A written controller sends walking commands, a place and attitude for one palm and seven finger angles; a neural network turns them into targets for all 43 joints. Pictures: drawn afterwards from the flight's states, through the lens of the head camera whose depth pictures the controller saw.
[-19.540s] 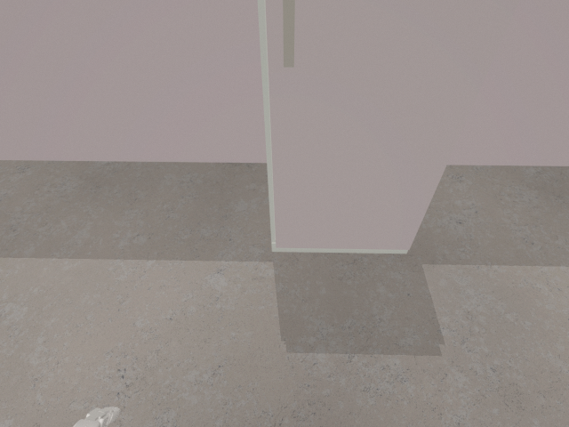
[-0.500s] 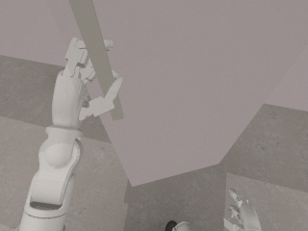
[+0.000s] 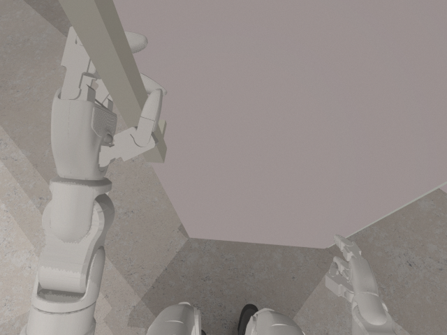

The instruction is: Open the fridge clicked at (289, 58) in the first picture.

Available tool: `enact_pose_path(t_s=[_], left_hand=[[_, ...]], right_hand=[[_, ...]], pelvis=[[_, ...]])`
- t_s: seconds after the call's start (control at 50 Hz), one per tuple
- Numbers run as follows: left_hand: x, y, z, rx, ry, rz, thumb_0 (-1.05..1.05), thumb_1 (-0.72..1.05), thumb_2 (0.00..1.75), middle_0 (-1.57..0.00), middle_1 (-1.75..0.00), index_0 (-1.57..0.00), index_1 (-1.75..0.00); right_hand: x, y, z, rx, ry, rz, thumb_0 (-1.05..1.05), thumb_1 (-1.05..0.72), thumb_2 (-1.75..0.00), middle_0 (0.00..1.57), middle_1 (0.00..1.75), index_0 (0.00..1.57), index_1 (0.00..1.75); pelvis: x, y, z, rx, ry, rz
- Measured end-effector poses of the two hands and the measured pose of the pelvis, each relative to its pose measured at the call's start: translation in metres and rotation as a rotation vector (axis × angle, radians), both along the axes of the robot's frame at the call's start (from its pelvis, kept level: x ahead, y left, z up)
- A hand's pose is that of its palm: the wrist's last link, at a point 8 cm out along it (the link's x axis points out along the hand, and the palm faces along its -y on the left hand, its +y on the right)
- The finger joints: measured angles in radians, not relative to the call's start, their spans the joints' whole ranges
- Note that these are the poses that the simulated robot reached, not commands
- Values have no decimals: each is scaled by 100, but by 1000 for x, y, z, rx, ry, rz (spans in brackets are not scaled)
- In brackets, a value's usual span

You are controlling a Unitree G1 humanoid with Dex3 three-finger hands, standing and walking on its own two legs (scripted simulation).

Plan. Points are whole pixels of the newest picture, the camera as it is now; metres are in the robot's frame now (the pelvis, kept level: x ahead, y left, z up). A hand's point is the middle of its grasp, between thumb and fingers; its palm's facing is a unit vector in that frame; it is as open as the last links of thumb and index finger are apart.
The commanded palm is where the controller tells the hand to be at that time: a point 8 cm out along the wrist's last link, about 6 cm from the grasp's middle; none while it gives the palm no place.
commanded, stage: walk backward, drawing the door open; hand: left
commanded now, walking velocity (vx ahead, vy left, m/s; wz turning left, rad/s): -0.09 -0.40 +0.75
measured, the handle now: (124, 52) +0.38 +0.10 +0.27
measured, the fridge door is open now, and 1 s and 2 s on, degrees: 39 66 68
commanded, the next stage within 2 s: stop walking and hold the door back in 0.98 s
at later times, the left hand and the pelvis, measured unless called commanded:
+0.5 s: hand (156, 192) +0.26 +0.07 +0.22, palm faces +0.57 -0.79 -0.22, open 7.2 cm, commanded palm +0.19 +0.09 +0.22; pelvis +0.01 -0.21 -0.01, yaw +16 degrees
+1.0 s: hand out of the picture +0.12 +0.02 +0.22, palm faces +0.79 -0.57 -0.24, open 7.1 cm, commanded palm +0.06 +0.02 +0.22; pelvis +0.00 -0.34 +0.01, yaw +31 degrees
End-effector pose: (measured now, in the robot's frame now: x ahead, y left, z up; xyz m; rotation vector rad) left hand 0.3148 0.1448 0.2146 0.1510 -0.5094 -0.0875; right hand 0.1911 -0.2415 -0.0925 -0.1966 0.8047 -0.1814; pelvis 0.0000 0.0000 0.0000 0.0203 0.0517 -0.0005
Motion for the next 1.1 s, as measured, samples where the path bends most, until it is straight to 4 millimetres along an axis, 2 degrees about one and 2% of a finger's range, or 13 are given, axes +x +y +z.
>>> enact_pose_path(t_s=[0.08, 0.2, 0.28, 0.36, 0.42, 0.54, 0.64, 0.7, 0.86, 0.94, 1.02, 1.06, 1.1], left_hand=[[-18, -2, -3, -2, -39, 45, -16, 58, 82, -53, -139, -12, -119], [-41, -9, -2, 23, -19, 165, -16, 59, 83, -55, -139, -10, -120], [-58, -16, 0, 24, 3, 287, -14, 60, 85, -52, -139, -13, -122], [-73, -27, 0, 38, -4, 466, -13, 62, 85, -49, -140, -14, -125], [-85, -36, 0, 36, -6, 587, -14, 62, 85, -52, -143, -13, -126], [-115, -46, 3, 43, 34, 696, -15, 61, 81, -50, -143, -17, -127], [-145, -53, 0, 41, -14, 714, -17, 59, 81, -49, -143, -19, -128], [-163, -57, -2, 56, -52, 714, -25, 53, 83, -49, -148, -20, -127], [-208, -81, 2, 40, 13, 822, -16, 56, 87, -48, -145, -21, -130], [-229, -97, 4, 43, 47, 913, -16, 57, 85, -47, -143, -20, -130], [-251, -116, 5, 59, 69, 1033, -18, 58, 84, -47, -141, -18, -128], [-263, -125, 5, 83, 62, 1101, -20, 56, 83, -47, -141, -18, -127], [-275, -135, 6, 84, 71, 1152, -21, 56, 82, -46, -140, -20, -127]], right_hand=[[12, -9, -1, -25, -44, 62, 1, -91, -89, 19, 30, 19, 30], [7, -9, -2, 53, 42, 205, 1, -91, -89, 20, 30, 19, 30], [7, -24, -8, 102, 80, 268, 1, -90, -89, 20, 30, 20, 30], [21, -54, -20, 158, 55, 312, 1, -90, -89, 20, 30, 20, 30], [38, -87, -29, 154, 23, 323, 1, -90, -89, 20, 30, 20, 30], [54, -154, -5, 12, 12, 313, 1, -91, -89, 20, 30, 20, 30], [59, -184, 15, -112, 0, 355, 1, -91, -89, 20, 30, 19, 30], [60, -189, 15, -135, -30, 375, 1, -91, -89, 19, 30, 19, 30], [39, -160, 19, 16, 18, 537, 1, -91, -89, 20, 30, 19, 30], [37, -157, 16, 81, 10, 609, 1, -90, -89, 20, 30, 20, 30], [47, -170, 7, 126, -18, 672, 1, -90, -89, 20, 30, 20, 30], [57, -183, -2, 133, -37, 694, 1, -90, -89, 20, 30, 20, 30], [64, -201, -4, 102, -33, 691, 1, -90, -89, 20, 30, 20, 30]], pelvis=[[-8, -21, -14, -15, 18, 51], [-12, -72, 3, -39, -28, 143], [-6, -112, 5, -61, -40, 170], [8, -158, -8, -45, -66, 196], [11, -185, -17, -38, -78, 221], [7, -217, -4, -1, -57, 317], [3, -237, -7, -27, -30, 405], [-2, -245, -17, -35, -34, 426], [-5, -286, 8, -79, -70, 500], [-4, -313, 10, -79, -75, 525], [0, -345, 3, -58, -74, 549], [2, -362, -7, -28, -62, 549], [-3, -372, -6, -28, -68, 563]])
